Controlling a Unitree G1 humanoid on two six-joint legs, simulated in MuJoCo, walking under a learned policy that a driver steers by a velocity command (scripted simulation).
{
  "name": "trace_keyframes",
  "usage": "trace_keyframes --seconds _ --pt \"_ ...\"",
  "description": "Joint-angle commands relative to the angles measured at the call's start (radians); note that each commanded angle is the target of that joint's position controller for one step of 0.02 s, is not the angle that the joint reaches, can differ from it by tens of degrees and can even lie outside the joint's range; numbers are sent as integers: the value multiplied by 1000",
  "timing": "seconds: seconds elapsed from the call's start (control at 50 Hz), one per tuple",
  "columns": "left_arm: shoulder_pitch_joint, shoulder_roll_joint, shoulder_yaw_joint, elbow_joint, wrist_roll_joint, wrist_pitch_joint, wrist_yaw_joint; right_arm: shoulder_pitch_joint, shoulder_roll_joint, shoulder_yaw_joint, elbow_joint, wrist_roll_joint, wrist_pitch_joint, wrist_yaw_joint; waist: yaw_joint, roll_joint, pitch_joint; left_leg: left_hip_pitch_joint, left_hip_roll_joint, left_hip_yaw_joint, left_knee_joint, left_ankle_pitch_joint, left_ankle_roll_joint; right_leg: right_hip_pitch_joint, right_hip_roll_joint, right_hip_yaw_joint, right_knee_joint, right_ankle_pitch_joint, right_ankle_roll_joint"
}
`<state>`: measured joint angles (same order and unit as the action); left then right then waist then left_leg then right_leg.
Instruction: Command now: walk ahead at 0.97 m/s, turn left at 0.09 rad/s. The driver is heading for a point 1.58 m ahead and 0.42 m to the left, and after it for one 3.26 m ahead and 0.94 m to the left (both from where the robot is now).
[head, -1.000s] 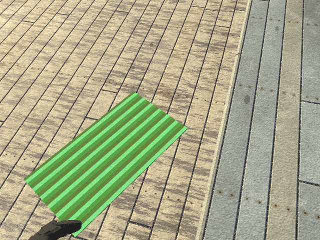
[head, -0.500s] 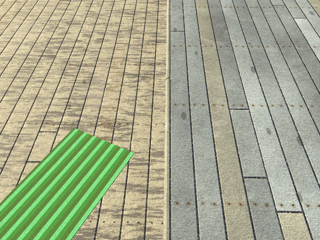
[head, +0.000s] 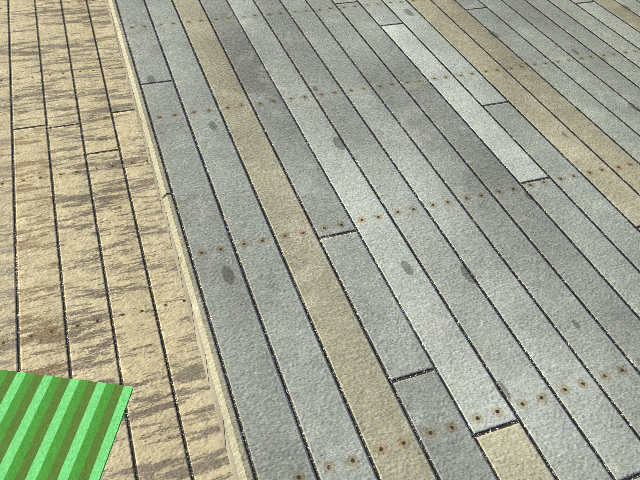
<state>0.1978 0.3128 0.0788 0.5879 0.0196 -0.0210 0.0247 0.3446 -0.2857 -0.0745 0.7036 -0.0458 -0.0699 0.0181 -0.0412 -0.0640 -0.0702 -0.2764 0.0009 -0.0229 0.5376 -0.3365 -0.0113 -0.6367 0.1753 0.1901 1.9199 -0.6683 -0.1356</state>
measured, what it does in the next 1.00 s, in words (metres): walks ahead, turning left: right foot 0.14 m higher, then left foot 0.14 m lower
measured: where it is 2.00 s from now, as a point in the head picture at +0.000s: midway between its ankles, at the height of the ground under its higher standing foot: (157, 110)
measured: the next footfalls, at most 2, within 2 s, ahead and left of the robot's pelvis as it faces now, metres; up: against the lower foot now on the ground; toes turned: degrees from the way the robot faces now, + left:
right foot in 0.30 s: +0.32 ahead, -0.11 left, +0.14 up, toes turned +7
left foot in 0.76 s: +0.60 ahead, +0.20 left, +0.00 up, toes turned +32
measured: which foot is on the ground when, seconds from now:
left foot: down 0.00-0.30, up 0.32-0.74, down 0.76-1.00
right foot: up 0.00-0.28, down 0.30-0.74, up 0.76-1.00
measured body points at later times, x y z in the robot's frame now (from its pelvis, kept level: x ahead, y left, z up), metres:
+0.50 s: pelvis +0.31 +0.02 +0.08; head +0.30 +0.02 +0.53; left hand +0.30 +0.30 -0.04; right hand +0.54 -0.21 +0.00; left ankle +0.31 +0.14 -0.55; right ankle +0.28 -0.11 -0.59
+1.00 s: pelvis +0.71 +0.19 +0.00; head +0.72 +0.18 +0.45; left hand +0.84 +0.46 -0.04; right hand +0.75 -0.06 -0.15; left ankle +0.57 +0.18 -0.73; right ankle +0.86 +0.15 -0.47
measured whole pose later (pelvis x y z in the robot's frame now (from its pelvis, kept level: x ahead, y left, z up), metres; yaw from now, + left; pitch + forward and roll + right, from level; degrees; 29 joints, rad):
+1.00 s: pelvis +0.71 +0.19 +0.00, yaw +31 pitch +1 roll +1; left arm 0.01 0.08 -0.07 0.54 0.02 -0.01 0.04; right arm 0.59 -0.22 -0.01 0.97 -0.03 -0.07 0.00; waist -0.02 0.03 -0.01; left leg 0.00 -0.10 0.05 0.39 -0.38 0.10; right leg -1.22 -0.04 -0.01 1.92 -0.52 -0.09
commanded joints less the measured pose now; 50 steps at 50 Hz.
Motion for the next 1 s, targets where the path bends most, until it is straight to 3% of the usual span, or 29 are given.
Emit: trace_keyframes --seconds 0.02,0.04,0.08,0.1,0.16,0.24,0.28,0.3,0.32,0.34,0.36,0.38,0.42,0.48,0.54,0.6,0.66,0.72,0.74,0.76,0.78,0.8,0.82,0.84,0.86,0.88,0.92,0.94,1.0 --pt "-167 -83 -71 -175 64 -44 1 84 -117 -14 -18 12 -33 -11 37 224 65 381 412 -776 -395 -305 294 -785 -152 -180 391 187 47" --pt "-327 -68 -69 -237 80 -48 -8 88 -134 -9 -5 24 -58 -26 -3 195 150 279 409 -795 -409 -303 327 -804 -195 -149 365 190 55" --pt "-419 -94 -81 -259 77 -27 -30 194 -56 13 70 28 -67 -36 -23 45 209 155 298 -612 -340 -253 281 -783 -240 -92 321 143 40" --pt "-437 -151 -106 -271 62 -12 -36 212 -30 19 107 26 -54 -39 5 82 206 62 232 -542 -356 -278 258 -738 -232 -92 283 125 33" --pt "-413 -127 -115 -275 29 9 -37 198 -20 28 100 31 -32 -37 28 97 209 -80 159 -446 -500 -119 268 -523 -249 -231 -26 269 83" --pt "-389 -203 -149 -268 4 -7 -35 207 -35 4 110 44 -2 -51 27 128 106 -13 141 -239 -458 653 235 -98 -208 -308 -514 106 58" --pt "-166 -164 -108 -196 -25 -25 -20 261 -67 -14 145 40 -7 -32 122 248 -52 42 161 -217 -132 1582 229 254 -76 -312 -615 -75 -4" --pt "59 -88 -63 -155 -19 -41 -1 184 -119 -38 139 32 -23 -17 277 263 -167 -13 162 -206 160 1631 204 458 -125 -158 -731 -67 -48" --pt "283 54 -11 -107 40 -62 10 54 -90 -48 58 56 -59 1 374 29 -327 -198 53 -182 586 1093 167 648 -337 209 -944 -340 -104" --pt "274 131 6 -63 37 -54 3 -75 18 -35 -60 61 -68 36 312 -226 -258 -497 -94 -225 809 119 150 645 -483 736 -1431 -525 -98" --pt "85 65 -4 -67 11 -50 3 -63 58 -29 -84 33 -55 39 167 -125 -90 -632 -56 -241 943 128 157 551 -568 862 -1519 -458 -108" --pt "18 -19 -23 -42 1 -56 -1 -87 72 -23 -84 5 -33 34 123 -57 37 -643 -3 -148 971 146 159 420 -562 678 -1441 -403 -125" --pt "-9 -126 -51 22 6 -68 -4 -63 71 -24 -77 14 17 27 43 15 186 -561 31 -118 897 103 129 162 -519 343 -1375 -245 -50" --pt "-11 -129 -49 115 16 -98 -2 -133 82 -4 -128 22 67 48 -19 -45 274 -561 47 -99 739 237 84 65 -492 9 -1422 21 31" --pt "10 -36 -16 144 16 -120 7 -207 8 -17 -154 0 75 69 -34 -38 200 -419 40 5 501 518 95 133 -464 -233 -1456 335 71" --pt "95 20 0 164 21 -124 10 -251 -10 -16 -146 18 68 92 -8 13 150 -234 37 116 257 686 143 296 -413 -402 -1462 446 104" --pt "198 72 10 171 19 -94 15 -210 -24 -23 -102 6 56 77 -5 48 105 -105 -34 215 101 681 174 545 -379 -497 -1286 861 117" --pt "181 95 16 152 1 -62 27 167 -96 -62 41 0 52 27 -166 19 -41 248 -20 174 -74 755 217 574 -405 -451 -693 1114 104" --pt "40 76 19 124 -26 -54 23 323 -135 -84 96 2 48 13 -311 184 -27 459 14 137 -297 940 269 388 -280 -488 -203 806 102" --pt "-18 -38 -3 98 -6 -34 27 296 -192 -93 110 -3 55 14 -284 339 94 540 65 28 -285 787 299 28 -138 -435 211 -41 69" --pt "-7 -161 -46 -16 -18 -62 32 280 -274 -71 90 -16 50 15 -95 396 45 706 148 -37 186 1525 256 -317 -164 -335 396 -151 57" --pt "43 -151 -68 -57 -30 -76 28 321 -220 -53 81 -12 52 10 -63 255 -216 936 263 -220 199 1392 326 -496 -207 -226 393 -38 48" --pt "-10 -80 -65 -47 1 -82 34 350 -160 -44 82 2 55 4 -98 61 -253 806 284 -350 15 815 348 -524 -232 -218 345 87 46" --pt "-12 -100 -72 -6 17 -72 33 275 -96 -16 89 1 45 -1 -24 -20 -111 629 241 -301 -9 656 295 -575 -237 -228 408 117 30" --pt "23 -114 -90 -44 20 -64 22 211 -174 -27 79 3 32 -17 23 100 -112 463 398 -493 -173 404 389 -590 -215 -220 442 146 53" --pt "-73 -87 -89 -81 38 -37 25 209 -161 -17 95 14 -6 -22 55 65 27 243 491 -580 -270 287 424 -619 -278 -128 444 106 67" --pt "-261 -108 -108 -131 10 0 38 165 -60 29 138 -1 -42 -16 82 -27 241 -41 418 -437 -361 85 332 -686 -259 -58 337 46 61" --pt "-277 -111 -115 -154 -5 3 33 91 -72 37 131 2 -47 -22 119 -8 295 -137 359 -326 -427 41 278 -644 -261 -67 173 70 51" --pt "-257 -135 -136 -147 5 11 -4 87 -66 55 180 30 -41 -37 121 -12 267 -167 184 -33 -533 253 192 -351 -264 -226 -257 263 20"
